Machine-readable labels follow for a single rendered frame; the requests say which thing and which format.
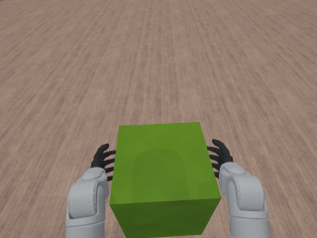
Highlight carton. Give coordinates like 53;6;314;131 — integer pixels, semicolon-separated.
109;122;222;238

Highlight right robot hand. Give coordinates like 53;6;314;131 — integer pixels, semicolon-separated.
207;139;234;179

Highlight left robot forearm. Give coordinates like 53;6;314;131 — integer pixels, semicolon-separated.
65;167;109;238

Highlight left robot hand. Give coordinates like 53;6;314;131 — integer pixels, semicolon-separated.
90;143;116;181

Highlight right robot forearm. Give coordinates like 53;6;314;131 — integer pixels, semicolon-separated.
219;162;271;238

